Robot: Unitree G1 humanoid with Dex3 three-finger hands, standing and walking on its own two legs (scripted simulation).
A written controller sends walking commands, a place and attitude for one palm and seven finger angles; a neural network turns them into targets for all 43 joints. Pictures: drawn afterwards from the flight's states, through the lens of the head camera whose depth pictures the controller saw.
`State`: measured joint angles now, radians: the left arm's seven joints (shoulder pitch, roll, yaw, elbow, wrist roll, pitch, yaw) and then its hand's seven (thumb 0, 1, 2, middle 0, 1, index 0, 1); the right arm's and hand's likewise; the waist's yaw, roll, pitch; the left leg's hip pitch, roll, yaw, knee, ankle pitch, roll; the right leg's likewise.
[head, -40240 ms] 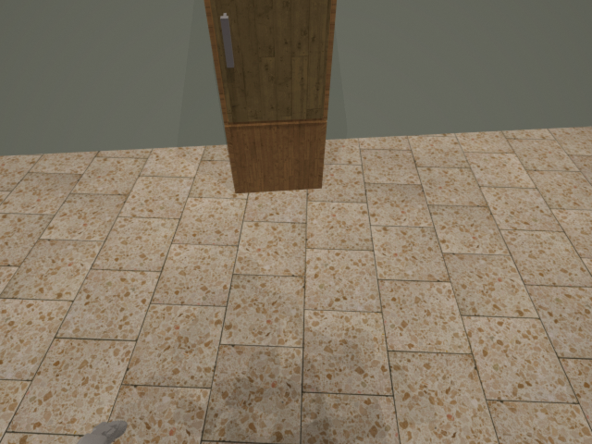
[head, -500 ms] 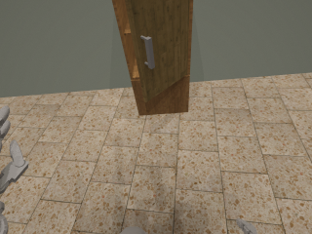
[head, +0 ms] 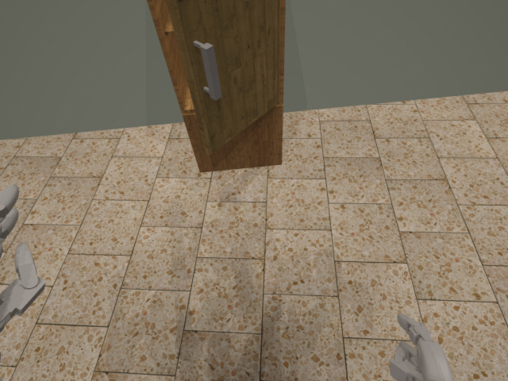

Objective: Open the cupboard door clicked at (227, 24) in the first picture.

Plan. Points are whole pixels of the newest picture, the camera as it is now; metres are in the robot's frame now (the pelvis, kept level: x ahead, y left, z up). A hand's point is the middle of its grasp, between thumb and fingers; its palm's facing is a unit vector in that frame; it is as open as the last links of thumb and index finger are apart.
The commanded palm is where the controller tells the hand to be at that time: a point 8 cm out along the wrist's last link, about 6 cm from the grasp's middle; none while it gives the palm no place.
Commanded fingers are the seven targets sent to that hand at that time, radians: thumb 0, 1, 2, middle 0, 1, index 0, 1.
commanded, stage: stop stepping back and stand still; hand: left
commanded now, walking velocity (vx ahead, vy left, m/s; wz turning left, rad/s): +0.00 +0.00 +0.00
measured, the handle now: (206, 70) +0.88 +0.19 -0.02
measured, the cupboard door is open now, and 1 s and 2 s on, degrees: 42 42 42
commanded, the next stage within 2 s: let the arm hang, fingers relaxed in 1.10 s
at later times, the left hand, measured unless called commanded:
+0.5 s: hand (14, 269) +0.22 +0.30 +0.14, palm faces +0.36 -0.79 -0.49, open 7.4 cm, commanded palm +0.16 +0.34 +0.17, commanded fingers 0.00 0.90 0.90 -0.20 -0.30 -0.20 -0.30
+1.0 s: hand out of the picture +0.21 +0.34 +0.15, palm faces +0.37 -0.80 -0.47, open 7.4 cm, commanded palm +0.14 +0.38 +0.17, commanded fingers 0.00 0.90 0.90 -0.20 -0.30 -0.20 -0.30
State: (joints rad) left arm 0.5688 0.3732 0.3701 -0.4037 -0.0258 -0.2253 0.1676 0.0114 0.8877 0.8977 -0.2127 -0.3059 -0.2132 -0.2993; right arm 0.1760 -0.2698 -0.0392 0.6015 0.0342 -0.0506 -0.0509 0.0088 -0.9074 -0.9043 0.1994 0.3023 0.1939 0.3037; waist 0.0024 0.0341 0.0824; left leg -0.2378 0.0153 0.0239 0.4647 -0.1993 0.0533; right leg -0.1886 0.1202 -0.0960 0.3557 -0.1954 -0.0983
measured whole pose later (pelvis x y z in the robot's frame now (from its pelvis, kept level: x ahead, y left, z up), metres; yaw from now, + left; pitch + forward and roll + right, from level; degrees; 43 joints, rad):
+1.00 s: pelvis +0.00 +0.08 +0.00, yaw -1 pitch +1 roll -1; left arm 0.56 0.39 0.36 -0.49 -0.04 -0.17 0.15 0.01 0.89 0.90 -0.21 -0.31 -0.21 -0.30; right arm 0.20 -0.21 0.03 0.60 0.01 -0.07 -0.07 0.01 -0.90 -0.90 0.20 0.30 0.20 0.30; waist 0.01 0.01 0.03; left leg -0.22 -0.05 0.04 0.43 -0.23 0.07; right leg -0.21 0.06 -0.06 0.39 -0.21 -0.05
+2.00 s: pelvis +0.00 +0.03 +0.00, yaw +0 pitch -2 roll +1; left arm 0.24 0.18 0.00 1.11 0.00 -0.01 0.03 0.00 0.91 0.90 -0.20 -0.30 -0.20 -0.30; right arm 0.28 -0.18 0.02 1.11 -0.02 0.02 -0.02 0.00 -0.91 -0.90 0.20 0.30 0.20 0.30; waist -0.02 0.06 0.07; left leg -0.15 -0.01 0.01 0.40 -0.22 0.00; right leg -0.13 0.10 -0.08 0.35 -0.20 -0.12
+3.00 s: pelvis +0.04 +0.03 +0.00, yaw -1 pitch +0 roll +1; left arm 0.24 0.15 0.01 1.12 0.00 -0.02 0.04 0.00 0.91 0.90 -0.20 -0.30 -0.20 -0.30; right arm 0.30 -0.17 0.01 1.11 -0.01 0.00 -0.05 0.00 -0.91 -0.90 0.20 0.30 0.20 0.30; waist -0.02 0.03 0.07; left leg -0.10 0.00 0.03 0.38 -0.27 0.00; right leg -0.08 0.11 -0.06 0.33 -0.24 -0.12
